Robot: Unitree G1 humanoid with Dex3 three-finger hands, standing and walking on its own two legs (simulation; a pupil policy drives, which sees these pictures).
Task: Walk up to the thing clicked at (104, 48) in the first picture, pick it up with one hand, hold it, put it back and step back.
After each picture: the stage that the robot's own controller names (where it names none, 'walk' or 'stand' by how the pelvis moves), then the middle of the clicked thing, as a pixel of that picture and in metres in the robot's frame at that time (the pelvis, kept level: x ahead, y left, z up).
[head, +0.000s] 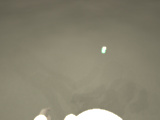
stand; (103, 49) +1.53 -0.35 -0.72
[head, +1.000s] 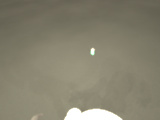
walk; (92, 51) +1.45 +0.03 -0.70
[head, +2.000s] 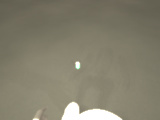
walk; (77, 65) +0.97 +0.24 -0.71
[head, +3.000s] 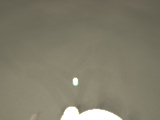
walk; (75, 81) +0.61 +0.19 -0.70
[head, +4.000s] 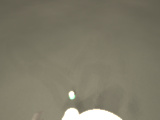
stand; (71, 95) +0.40 +0.21 -0.70
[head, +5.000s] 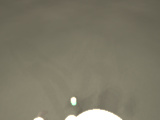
stand; (73, 101) +0.36 +0.18 -0.72
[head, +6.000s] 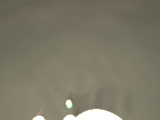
stand; (69, 103) +0.32 +0.23 -0.71
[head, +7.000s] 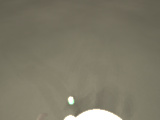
stand; (71, 100) +0.36 +0.21 -0.73
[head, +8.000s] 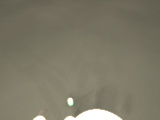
stand; (70, 101) +0.34 +0.21 -0.73
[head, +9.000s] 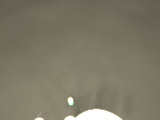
go down; (70, 101) +0.34 +0.21 -0.73
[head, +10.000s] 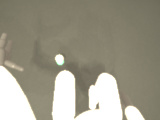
go down; (59, 60) +0.44 +0.22 -0.33
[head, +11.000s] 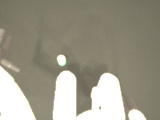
approach; (61, 60) +0.44 +0.21 -0.31
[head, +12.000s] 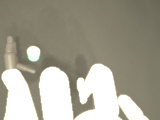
close in; (33, 54) +0.43 +0.25 -0.22
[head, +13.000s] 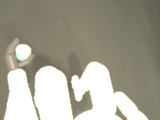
close; (23, 53) +0.43 +0.27 -0.22
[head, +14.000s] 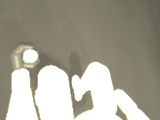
lift; (30, 57) +0.39 +0.24 -0.23
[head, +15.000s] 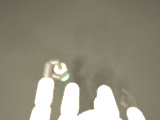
lift; (62, 72) +0.33 +0.19 -0.02
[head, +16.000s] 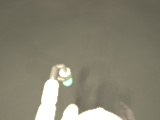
hold; (66, 76) +0.32 +0.17 -0.01
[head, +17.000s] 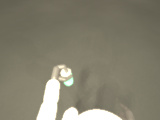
hold; (67, 77) +0.32 +0.16 -0.01
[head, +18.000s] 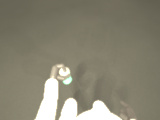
crouch; (65, 75) +0.34 +0.17 -0.06
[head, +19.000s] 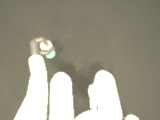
lower; (48, 49) +0.48 +0.23 -0.10
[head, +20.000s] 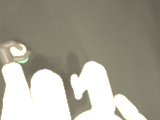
lower; (20, 53) +0.43 +0.26 -0.23
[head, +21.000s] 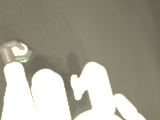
lower; (21, 53) +0.43 +0.26 -0.23
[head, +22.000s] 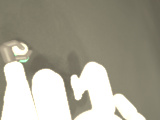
lower; (21, 53) +0.43 +0.26 -0.23
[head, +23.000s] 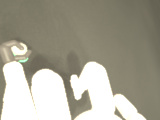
lower; (20, 53) +0.43 +0.26 -0.23
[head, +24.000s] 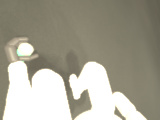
open; (23, 52) +0.43 +0.24 -0.23
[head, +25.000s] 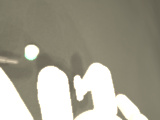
stand; (31, 52) +0.42 +0.25 -0.23
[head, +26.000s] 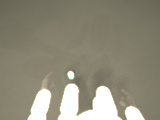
walk; (71, 75) +0.42 +0.18 -0.50
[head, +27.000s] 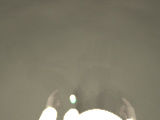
stand; (73, 98) +0.37 +0.17 -0.66
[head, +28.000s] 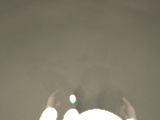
stand; (72, 98) +0.37 +0.17 -0.66
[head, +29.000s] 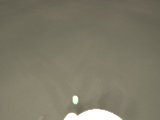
stand; (75, 99) +0.38 +0.16 -0.72
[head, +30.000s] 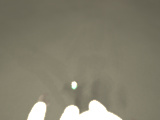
walk; (74, 85) +0.44 +0.13 -0.71
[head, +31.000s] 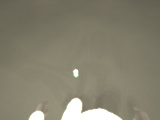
walk; (75, 73) +0.66 +0.21 -0.69
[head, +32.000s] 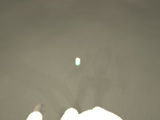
stand; (77, 61) +1.00 +0.18 -0.70
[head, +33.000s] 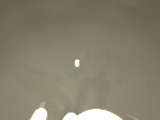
stand; (77, 63) +1.00 +0.20 -0.72
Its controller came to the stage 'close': yes
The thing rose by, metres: 0.70
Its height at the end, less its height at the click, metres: +0.00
